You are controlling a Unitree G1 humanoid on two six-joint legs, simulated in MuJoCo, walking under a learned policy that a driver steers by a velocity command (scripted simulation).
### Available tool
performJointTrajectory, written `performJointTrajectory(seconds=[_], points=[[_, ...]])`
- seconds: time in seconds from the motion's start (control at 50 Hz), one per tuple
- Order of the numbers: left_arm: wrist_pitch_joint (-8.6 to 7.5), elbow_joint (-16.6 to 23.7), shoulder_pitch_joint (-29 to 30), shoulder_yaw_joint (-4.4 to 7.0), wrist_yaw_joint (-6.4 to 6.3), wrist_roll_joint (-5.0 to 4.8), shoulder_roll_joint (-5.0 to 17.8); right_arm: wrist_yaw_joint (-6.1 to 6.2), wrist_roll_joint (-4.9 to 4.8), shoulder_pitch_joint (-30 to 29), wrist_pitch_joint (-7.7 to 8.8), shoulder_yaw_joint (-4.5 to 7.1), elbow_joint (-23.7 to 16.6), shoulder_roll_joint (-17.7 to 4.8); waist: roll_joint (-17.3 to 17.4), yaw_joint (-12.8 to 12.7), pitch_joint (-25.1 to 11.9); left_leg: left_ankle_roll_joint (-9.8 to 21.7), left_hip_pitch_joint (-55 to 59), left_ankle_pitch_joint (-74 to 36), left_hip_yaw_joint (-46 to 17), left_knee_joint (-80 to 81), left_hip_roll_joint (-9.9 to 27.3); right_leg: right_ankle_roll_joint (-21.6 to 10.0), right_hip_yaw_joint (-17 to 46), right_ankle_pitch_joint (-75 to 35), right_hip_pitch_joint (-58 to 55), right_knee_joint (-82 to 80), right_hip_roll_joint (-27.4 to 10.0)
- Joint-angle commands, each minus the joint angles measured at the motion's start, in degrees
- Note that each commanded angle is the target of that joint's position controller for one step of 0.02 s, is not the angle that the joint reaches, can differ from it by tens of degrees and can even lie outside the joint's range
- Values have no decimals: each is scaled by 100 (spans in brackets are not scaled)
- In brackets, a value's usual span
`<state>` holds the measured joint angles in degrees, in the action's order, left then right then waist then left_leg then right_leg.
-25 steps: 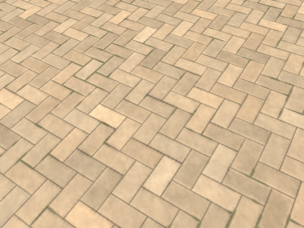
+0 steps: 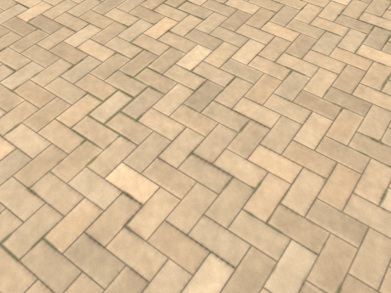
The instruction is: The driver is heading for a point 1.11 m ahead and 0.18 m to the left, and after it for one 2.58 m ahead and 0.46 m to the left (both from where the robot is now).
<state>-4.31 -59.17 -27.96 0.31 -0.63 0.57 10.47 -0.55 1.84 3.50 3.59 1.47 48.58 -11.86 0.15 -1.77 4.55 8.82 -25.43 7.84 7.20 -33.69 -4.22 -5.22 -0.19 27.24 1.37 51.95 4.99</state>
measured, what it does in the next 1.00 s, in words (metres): walks ahead: right foot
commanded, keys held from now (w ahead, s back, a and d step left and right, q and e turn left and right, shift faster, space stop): w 0.78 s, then w+q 0.22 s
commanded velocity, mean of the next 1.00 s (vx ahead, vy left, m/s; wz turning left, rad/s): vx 0.50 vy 0.00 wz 0.05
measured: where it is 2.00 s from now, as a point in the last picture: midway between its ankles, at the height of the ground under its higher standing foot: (180, 140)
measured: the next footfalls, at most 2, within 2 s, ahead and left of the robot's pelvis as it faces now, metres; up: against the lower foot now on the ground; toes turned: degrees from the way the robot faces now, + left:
right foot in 0.52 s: +0.45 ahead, -0.12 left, +0.00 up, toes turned -3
left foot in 1.08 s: +0.74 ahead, +0.06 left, +0.00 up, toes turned +12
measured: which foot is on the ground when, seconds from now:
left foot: down 0.00-0.54, up 0.56-1.00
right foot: up 0.00-0.50, down 0.52-1.00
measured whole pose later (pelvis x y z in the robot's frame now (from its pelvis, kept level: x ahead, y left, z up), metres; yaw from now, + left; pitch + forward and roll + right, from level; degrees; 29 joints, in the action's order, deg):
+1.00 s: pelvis +0.54 -0.04 +0.02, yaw +5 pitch +0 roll -1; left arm -6.0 -61.3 -26.7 1.3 -1.0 1.4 9.9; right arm -2.1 1.3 2.5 2.2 1.2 51.2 -10.7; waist 1.3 -2.8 3.1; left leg 5.4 -33.1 2.4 4.5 -36.3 2.2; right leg -3.7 -8.4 17.7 -7.3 9.6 4.5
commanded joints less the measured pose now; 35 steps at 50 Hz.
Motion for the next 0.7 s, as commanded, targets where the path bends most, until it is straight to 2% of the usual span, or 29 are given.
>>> performJointTrajectory(seconds=[0.02,0.04,0.06,0.08,0.1,0.12,0.16,0.22,0.28,0.34,0.4,0.44,0.46,0.48,0.5,0.52,0.54,0.56,0.58,0.6,0.62,0.64,0.66,0.7], points=[[-81,601,188,202,46,48,857,-5,-181,1396,-27,311,294,-904,281,480,-644,1203,2956,2028,-3957,2131,2409,-148,432,-713,3503,2727,-470],[-97,645,495,213,71,77,834,-36,-163,1146,26,241,290,-595,-19,374,-198,1013,2217,1526,-3430,2370,2164,-151,381,-971,3310,2392,-629],[-53,622,529,214,89,101,730,-28,-118,1127,89,185,356,-437,-128,187,-55,813,1774,877,-2935,2450,1924,-111,396,-1078,3033,2117,-779],[22,596,410,187,128,149,586,-1,-114,1222,140,133,470,-312,-69,24,-69,671,1440,401,-2529,2536,1735,-29,380,-1113,2707,1855,-874],[82,566,353,164,162,154,428,11,-115,1358,195,114,572,-300,-11,-47,-94,618,1314,34,-2242,2593,1648,36,329,-1133,2568,1673,-915],[120,587,404,157,186,160,367,14,-127,1522,248,121,665,-363,26,-71,-84,606,1260,-301,-2037,2632,1584,89,248,-1183,2593,1519,-948],[178,733,828,165,215,162,388,9,-144,1738,289,142,786,-522,124,-54,38,552,1249,-445,-1691,2792,1467,190,100,-1536,2948,1128,-1078],[206,1014,1718,172,231,130,472,3,-160,2082,271,117,891,-551,163,154,200,373,1553,-895,-1403,2881,1309,319,-96,-2267,3550,317,-1181],[193,1195,2371,134,245,77,409,18,-163,2432,261,80,990,-530,245,366,173,155,1902,-1480,-1176,2775,1210,385,-270,-2799,3569,-574,-1073],[187,1332,2899,103,243,59,386,64,-129,2762,248,53,1102,-533,331,553,177,120,2447,-1895,-1119,2628,1270,361,-385,-2947,3599,-1195,-923],[149,1480,3296,104,235,61,426,117,-59,2959,216,48,1204,-578,370,642,215,237,3100,-2389,-1156,2348,1485,255,-420,-2603,3686,-1601,-794],[101,1528,3286,128,225,59,485,157,-28,2889,203,67,1244,-652,397,524,212,254,3364,-2977,-1144,2071,1638,100,-426,-2177,3471,-1856,-697],[72,1470,3047,153,204,61,523,172,-28,2751,201,75,1236,-690,426,361,115,191,3345,-3670,-1058,1778,1643,-7,-478,-1932,3032,-2024,-563],[40,1314,2559,203,164,68,601,180,-31,2654,197,89,1238,-747,473,144,-127,116,3294,-4432,-994,1258,1615,-119,-540,-1737,2361,-2165,-371],[-9,1005,1655,277,113,86,705,168,-59,2542,180,94,1236,-779,372,-245,-570,17,3094,-4662,-840,308,1462,-268,-610,-1921,1306,-2540,-205],[-67,700,624,395,44,198,997,153,-107,2448,197,63,1142,-720,235,-640,-1157,-82,2093,-3539,-718,-957,1269,-506,-67,-1906,-244,-2552,-724],[-75,611,-168,572,0,354,1660,87,-331,2898,208,-65,932,-154,-915,-608,-2124,-383,62,-543,-268,-3255,493,-1224,2460,-1386,-2178,-2676,-2554],[14,574,-8,562,85,148,1475,96,-245,2957,200,63,1044,-515,-803,-528,-2322,-337,-789,2165,-809,-4258,10,-1529,3985,-1339,-2145,-3448,-2961],[33,621,656,499,113,18,1233,96,-150,2414,185,135,889,-664,-443,-233,-1253,-289,-1188,1631,-1041,-4330,418,-1317,3065,-1061,-1252,-3619,-2658],[-2,695,1129,416,142,-2,880,62,-120,2036,213,119,771,-571,-236,-96,-685,-295,-1116,1176,-1019,-4018,623,-1154,2395,-1346,-407,-3880,-2434],[-44,671,1315,353,145,15,658,42,-99,1898,181,126,754,-459,-186,90,-350,-313,-884,955,-990,-3664,799,-924,1862,-1718,188,-4074,-2143],[-77,574,1317,289,125,4,465,10,-6,1944,99,119,753,-367,-277,269,-210,-376,-593,851,-974,-3394,900,-745,1449,-2039,626,-4197,-1898],[-115,492,1216,260,112,14,394,-34,30,2055,22,99,803,-225,-327,353,-227,-433,-388,785,-922,-3271,912,-683,1194,-2281,806,-4268,-1783],[-197,317,881,279,101,-5,519,-90,43,1948,-62,111,743,-180,-309,426,-204,-514,-474,609,-794,-3097,929,-709,899,-2865,862,-4351,-1676]])
Keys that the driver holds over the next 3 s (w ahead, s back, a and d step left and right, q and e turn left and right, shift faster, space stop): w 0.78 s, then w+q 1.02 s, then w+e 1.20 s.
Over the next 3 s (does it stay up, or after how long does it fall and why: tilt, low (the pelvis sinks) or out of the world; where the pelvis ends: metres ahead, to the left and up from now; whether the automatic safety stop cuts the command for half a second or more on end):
stays up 1.51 0.27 0.03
